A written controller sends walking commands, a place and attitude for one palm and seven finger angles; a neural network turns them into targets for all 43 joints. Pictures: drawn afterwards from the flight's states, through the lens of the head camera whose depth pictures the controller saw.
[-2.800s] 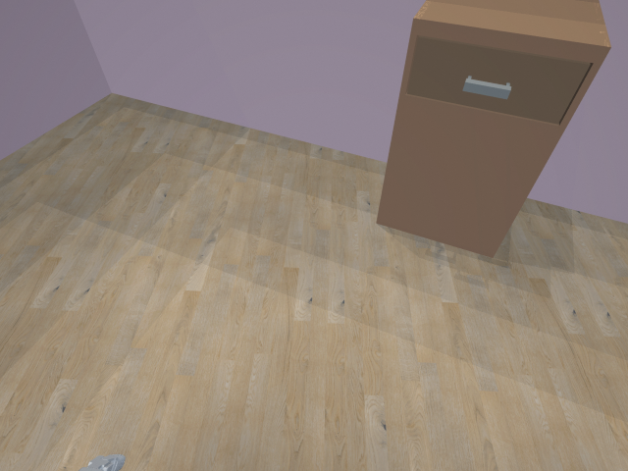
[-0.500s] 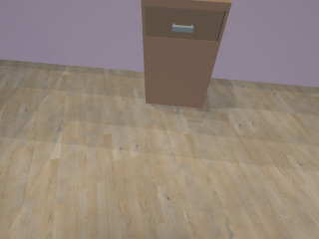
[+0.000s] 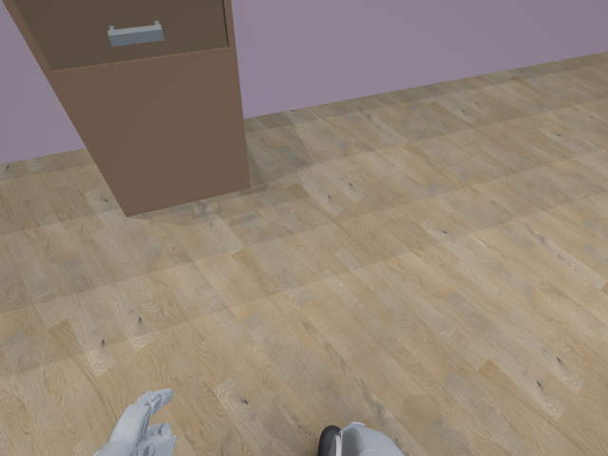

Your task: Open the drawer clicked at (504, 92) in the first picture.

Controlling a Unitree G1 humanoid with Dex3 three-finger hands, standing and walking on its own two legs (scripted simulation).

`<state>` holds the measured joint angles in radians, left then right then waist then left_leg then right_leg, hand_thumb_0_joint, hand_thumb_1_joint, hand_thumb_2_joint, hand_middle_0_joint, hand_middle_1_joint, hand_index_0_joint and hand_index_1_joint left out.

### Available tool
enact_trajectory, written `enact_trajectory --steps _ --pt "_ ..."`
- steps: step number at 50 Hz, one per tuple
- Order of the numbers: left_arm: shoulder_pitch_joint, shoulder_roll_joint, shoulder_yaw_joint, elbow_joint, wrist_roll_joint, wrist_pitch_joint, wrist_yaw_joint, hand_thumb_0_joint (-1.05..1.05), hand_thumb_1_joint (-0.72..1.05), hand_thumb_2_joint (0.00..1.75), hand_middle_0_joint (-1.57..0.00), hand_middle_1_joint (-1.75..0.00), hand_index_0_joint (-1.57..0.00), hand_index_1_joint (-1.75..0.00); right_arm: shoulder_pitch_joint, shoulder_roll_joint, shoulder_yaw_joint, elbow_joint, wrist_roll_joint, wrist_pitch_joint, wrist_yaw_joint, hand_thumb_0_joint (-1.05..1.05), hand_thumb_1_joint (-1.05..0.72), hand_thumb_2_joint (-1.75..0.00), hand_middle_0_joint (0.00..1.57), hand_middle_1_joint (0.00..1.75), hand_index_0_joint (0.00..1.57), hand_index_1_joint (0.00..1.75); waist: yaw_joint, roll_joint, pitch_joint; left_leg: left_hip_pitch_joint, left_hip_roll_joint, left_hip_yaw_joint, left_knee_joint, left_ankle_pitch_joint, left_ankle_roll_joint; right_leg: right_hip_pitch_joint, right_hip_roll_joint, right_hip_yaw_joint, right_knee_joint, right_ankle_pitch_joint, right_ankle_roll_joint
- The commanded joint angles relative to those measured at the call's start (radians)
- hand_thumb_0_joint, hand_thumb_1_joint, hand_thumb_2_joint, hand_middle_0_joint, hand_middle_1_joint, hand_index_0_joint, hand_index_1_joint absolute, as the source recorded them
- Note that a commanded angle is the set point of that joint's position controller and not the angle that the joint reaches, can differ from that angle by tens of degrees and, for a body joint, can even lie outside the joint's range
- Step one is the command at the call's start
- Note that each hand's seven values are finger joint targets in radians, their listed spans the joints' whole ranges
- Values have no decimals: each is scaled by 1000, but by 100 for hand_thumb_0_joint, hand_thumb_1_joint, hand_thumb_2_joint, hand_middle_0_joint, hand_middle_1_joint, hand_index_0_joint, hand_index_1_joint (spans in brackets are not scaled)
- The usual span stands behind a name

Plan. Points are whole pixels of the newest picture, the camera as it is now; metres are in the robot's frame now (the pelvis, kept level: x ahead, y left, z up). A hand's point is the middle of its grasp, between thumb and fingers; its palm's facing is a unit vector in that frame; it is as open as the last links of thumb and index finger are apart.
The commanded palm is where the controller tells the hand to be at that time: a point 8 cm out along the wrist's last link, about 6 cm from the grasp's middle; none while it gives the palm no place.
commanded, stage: walk to a spot facing it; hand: left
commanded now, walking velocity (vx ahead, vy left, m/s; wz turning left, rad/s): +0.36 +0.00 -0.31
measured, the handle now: (135, 31) +1.06 +0.43 -0.02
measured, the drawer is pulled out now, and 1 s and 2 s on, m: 0.00 0.00 0.00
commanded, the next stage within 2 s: turn to face it in 0.64 s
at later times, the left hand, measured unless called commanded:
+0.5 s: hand (161, 384) +0.24 +0.22 -0.16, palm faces -0.09 -0.98 -0.17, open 7.3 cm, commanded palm none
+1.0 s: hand (263, 236) +0.52 +0.08 -0.15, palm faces -0.30 -0.93 -0.20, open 7.4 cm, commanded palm none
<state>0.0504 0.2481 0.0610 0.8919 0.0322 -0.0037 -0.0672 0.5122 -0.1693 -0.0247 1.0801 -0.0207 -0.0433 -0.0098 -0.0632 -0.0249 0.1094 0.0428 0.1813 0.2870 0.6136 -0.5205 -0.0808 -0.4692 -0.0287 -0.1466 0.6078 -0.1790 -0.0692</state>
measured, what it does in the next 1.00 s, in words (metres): walks ahead, turning right: left foot, then right foot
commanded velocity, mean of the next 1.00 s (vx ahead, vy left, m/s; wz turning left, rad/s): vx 0.19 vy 0.00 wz -0.11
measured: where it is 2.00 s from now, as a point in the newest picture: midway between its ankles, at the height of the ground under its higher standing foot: (310, 389)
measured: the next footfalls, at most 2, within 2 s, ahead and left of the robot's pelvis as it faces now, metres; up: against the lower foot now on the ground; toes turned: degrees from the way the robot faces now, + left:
left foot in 0.40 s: +0.29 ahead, +0.12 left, +0.00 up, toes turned +3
right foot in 0.88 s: +0.42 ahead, -0.18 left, +0.00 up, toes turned -28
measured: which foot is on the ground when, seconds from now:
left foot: up 0.00-0.38, down 0.40-0.90, up 0.92-1.00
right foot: down 0.00-0.40, up 0.42-0.86, down 0.88-1.00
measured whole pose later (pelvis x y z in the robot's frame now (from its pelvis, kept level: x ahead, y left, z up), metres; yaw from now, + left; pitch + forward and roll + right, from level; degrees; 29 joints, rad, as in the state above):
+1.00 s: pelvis +0.35 -0.05 +0.01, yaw -16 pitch -1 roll +0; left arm 0.09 0.14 0.04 1.00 0.02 -0.05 0.01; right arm 0.38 -0.13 -0.04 1.13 0.00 0.02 -0.02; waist -0.06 0.03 0.09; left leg -0.31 0.12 0.07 1.11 -0.55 -0.04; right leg -0.37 -0.08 -0.21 0.64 -0.25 -0.04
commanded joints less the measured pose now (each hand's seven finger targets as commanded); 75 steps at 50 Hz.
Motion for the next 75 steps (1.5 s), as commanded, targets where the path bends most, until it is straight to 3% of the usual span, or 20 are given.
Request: enact_trajectory --steps 1,6,18,19,21,24,29,38,41,43,44,45,47,54,59,62,64,66,69,75 --pt "416 311 78 55 -31 -25 55 0 90 90 -20 -30 -20 -30 -138 -133 -33 -160 25 -35 -12 0 -90 -90 20 30 20 30 217 -67 -374 -721 -51 -232 864 -23 55 742 -425 678 -263 107 -232" --pt "128 121 25 10 -9 -45 70 0 90 90 -20 -30 -20 -30 -71 -86 -34 -90 -11 13 0 0 -90 -90 20 30 20 30 24 -40 -146 -556 24 -245 622 192 32 188 -228 316 -353 -23 -115" --pt "207 100 29 64 -14 -43 62 0 90 90 -20 -30 -20 -30 -188 -88 -46 -134 -5 -23 21 0 -90 -90 20 30 20 30 30 -27 -52 -230 -85 -153 -67 295 37 85 -135 311 -276 -224 -75" --pt "206 73 23 57 -16 -39 58 0 90 90 -20 -30 -20 -30 -113 -129 -55 -111 -7 -28 11 0 -90 -90 20 30 20 30 -7 50 -70 -88 -42 -217 -139 213 58 0 -81 276 -133 -202 -46" --pt "179 -3 9 7 -14 -45 53 0 90 90 -20 -30 -20 -30 65 -262 -80 -72 -25 -28 0 0 -90 -90 20 30 20 30 -61 392 -108 40 336 -733 -434 -58 198 -251 69 98 446 -395 33" --pt "154 21 33 34 1 -29 36 0 90 90 -20 -30 -20 -30 -130 -144 -47 -112 -10 -32 -10 0 -90 -90 20 30 20 30 22 116 20 -203 262 -525 -484 -64 177 -253 -58 168 636 -165 43" --pt "233 -32 38 61 5 10 29 0 90 90 -20 -30 -20 -30 -146 -96 -44 -97 -1 -52 -20 0 -90 -90 20 30 20 30 67 124 -39 -168 174 -178 -429 360 155 -220 -90 129 595 -9 92" --pt "74 -70 20 24 -4 8 33 0 90 90 -20 -30 -20 -30 -76 -111 -54 -41 -9 -22 -20 0 -90 -90 20 30 20 30 12 202 -5 -78 169 10 -281 826 176 -118 -50 5 150 -16 87" --pt "178 -65 8 69 2 -16 53 0 90 90 -20 -30 -20 -30 -79 -114 -50 -14 -7 -12 -19 0 -90 -90 20 30 20 30 59 199 -88 -82 153 -17 -134 959 164 108 12 -29 10 28 55" --pt "363 34 18 146 6 -48 73 0 90 90 -20 -30 -20 -30 -70 -73 -39 -4 10 -14 -9 0 -90 -90 20 30 20 30 142 57 -239 -236 74 -22 123 732 91 482 -88 47 -102 398 40" --pt "441 123 35 175 3 -62 87 0 90 90 -20 -30 -20 -30 -24 -5 -27 -14 21 -16 -7 0 -90 -90 20 30 20 30 151 -171 -366 -458 -52 -46 352 127 55 733 -355 308 -64 886 -52" --pt "454 149 27 176 -17 -57 85 0 90 90 -20 -30 -20 -30 -35 -21 -27 -27 26 4 -17 0 -90 -90 20 30 20 30 143 -122 -369 -452 -88 -186 497 -123 58 662 -436 298 -90 1117 -121" --pt "312 124 25 134 -15 -48 97 0 90 90 -20 -30 -20 -30 -82 -23 -28 -40 21 29 -20 0 -90 -90 20 30 20 30 124 -231 -303 -514 -67 -273 616 -88 47 509 -438 313 -192 802 -136" --pt "77 48 17 44 -7 -11 113 0 90 90 -20 -30 -20 -30 -103 -9 -41 -50 0 90 10 0 -90 -90 20 30 20 30 21 -129 -96 -469 -50 -206 473 103 30 126 -346 26 -337 45 -42" --pt "96 85 38 18 -1 5 111 0 90 90 -20 -30 -20 -30 -212 -34 -50 -135 0 78 25 0 -90 -90 20 30 20 30 54 -150 -83 -463 -57 -164 233 97 40 179 -374 -3 -264 -12 -36" --pt "89 84 42 -8 -14 23 103 0 90 90 -20 -30 -20 -30 -144 -91 -64 -143 -7 70 29 0 -90 -90 20 30 20 30 11 11 -114 -292 -84 -154 -44 288 52 110 -314 -75 -39 -113 36" --pt "45 1 28 -88 -21 36 88 0 90 90 -20 -30 -20 -30 -89 -270 -102 -176 -20 57 18 0 -90 -90 20 30 20 30 -39 425 -69 -295 265 -741 -367 452 257 -158 -84 -57 418 -503 150" --pt "10 14 35 -94 -6 36 86 0 90 90 -20 -30 -20 -30 -162 -267 -99 -179 -12 51 0 0 -90 -90 20 30 20 30 -10 298 -128 -305 222 -753 -372 254 263 -216 -84 120 642 -359 133" --pt "114 42 45 -32 -7 29 72 0 90 90 -20 -30 -20 -30 -290 -207 -73 -223 -6 34 -7 0 -90 -90 20 30 20 30 51 161 -163 -258 78 -519 -319 376 204 -158 -90 134 608 -163 150" --pt "113 60 39 -26 -17 35 82 0 90 90 -20 -30 -20 -30 -246 -225 -81 -208 0 40 -5 0 -90 -90 20 30 20 30 30 119 -186 -150 67 -540 -315 507 246 -109 -67 141 442 -191 167"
